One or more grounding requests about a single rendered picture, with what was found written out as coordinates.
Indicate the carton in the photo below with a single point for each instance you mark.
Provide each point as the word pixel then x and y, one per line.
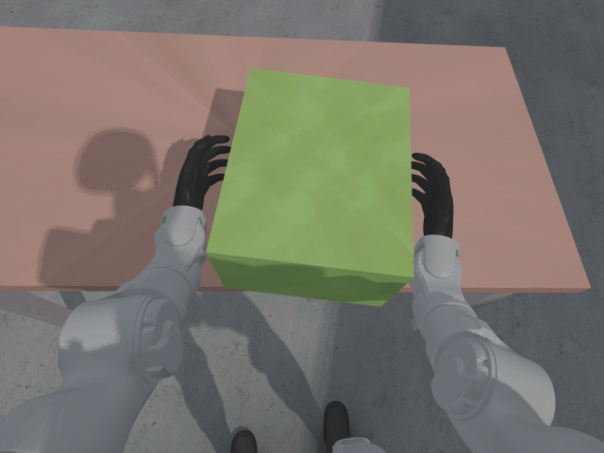
pixel 316 200

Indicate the robot left forearm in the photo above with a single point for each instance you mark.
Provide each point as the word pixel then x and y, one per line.
pixel 174 272

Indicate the robot foot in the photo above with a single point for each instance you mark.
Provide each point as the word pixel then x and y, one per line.
pixel 244 442
pixel 336 424

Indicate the robot right foot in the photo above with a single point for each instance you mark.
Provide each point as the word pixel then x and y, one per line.
pixel 336 424

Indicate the table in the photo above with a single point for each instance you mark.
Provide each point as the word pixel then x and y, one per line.
pixel 96 125

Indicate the robot right forearm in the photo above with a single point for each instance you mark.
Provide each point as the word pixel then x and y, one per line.
pixel 438 306

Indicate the robot left upper arm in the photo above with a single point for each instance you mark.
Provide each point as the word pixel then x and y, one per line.
pixel 113 353

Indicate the robot left foot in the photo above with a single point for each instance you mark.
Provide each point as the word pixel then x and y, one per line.
pixel 244 442

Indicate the robot right upper arm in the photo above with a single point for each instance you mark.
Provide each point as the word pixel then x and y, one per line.
pixel 500 402

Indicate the right robot hand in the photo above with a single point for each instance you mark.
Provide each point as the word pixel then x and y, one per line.
pixel 437 201

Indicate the left robot hand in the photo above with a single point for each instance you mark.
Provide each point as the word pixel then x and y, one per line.
pixel 193 181

